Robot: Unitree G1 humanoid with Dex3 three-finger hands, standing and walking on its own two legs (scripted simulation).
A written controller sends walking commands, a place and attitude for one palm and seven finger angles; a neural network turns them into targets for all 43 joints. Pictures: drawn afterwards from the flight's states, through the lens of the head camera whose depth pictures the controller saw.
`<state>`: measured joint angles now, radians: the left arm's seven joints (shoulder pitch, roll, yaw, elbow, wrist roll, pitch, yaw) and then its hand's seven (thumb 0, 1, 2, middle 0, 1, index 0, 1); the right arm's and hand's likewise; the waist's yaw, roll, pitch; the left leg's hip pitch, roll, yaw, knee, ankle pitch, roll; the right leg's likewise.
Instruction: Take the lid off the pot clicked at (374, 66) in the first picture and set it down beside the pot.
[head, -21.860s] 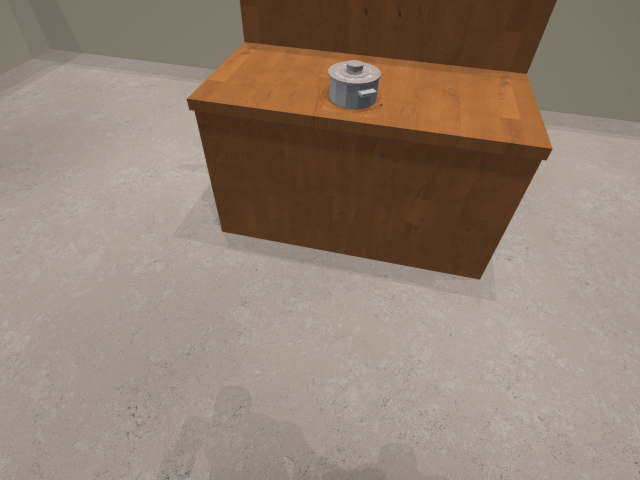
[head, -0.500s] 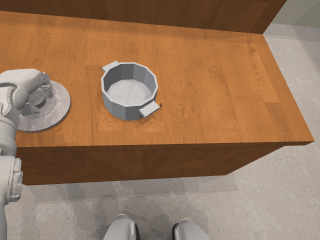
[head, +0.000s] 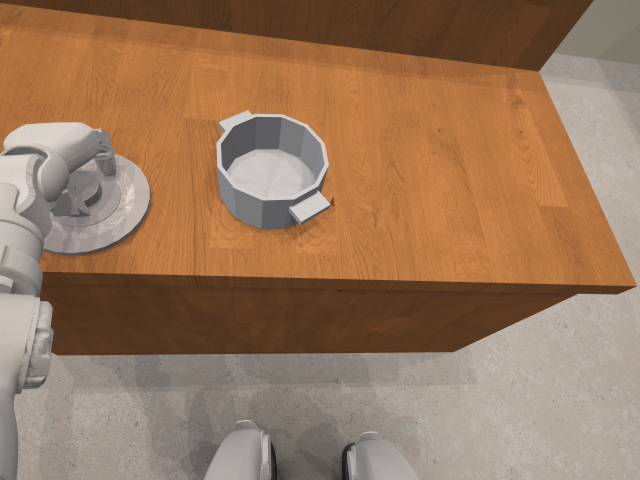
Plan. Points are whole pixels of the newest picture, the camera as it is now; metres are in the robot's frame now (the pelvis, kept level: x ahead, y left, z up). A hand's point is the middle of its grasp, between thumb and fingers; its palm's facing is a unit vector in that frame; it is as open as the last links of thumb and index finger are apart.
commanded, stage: open the fingers wide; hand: left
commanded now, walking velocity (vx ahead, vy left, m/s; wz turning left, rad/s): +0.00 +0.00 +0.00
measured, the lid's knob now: (78, 189) +0.49 +0.31 -0.03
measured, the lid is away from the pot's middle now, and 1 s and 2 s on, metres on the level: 0.26 0.26 0.26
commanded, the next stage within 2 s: raise the empty hand in 0.42 s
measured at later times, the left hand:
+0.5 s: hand (70, 177) +0.48 +0.31 +0.01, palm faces -0.47 -0.11 -0.88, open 11.0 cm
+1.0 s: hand (52, 161) +0.47 +0.30 +0.05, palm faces -0.43 -0.12 -0.89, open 11.0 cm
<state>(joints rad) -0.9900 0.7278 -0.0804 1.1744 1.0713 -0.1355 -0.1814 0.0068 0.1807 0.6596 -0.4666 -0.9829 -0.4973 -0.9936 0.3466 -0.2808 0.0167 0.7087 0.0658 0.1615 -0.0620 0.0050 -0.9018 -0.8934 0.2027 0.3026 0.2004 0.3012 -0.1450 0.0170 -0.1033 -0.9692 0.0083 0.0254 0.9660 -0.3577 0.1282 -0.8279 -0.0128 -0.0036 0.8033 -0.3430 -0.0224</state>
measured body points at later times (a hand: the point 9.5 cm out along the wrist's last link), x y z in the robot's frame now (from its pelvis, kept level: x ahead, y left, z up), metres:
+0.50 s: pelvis +0.01 +0.00 +0.00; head +0.13 +0.05 +0.43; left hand +0.50 +0.31 +0.06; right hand -0.01 -0.28 -0.10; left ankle +0.05 +0.03 -0.68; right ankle +0.03 -0.21 -0.68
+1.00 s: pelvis +0.01 +0.00 +0.02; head +0.10 +0.04 +0.45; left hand +0.49 +0.31 +0.11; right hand +0.03 -0.28 -0.09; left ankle +0.05 +0.03 -0.68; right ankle +0.03 -0.21 -0.68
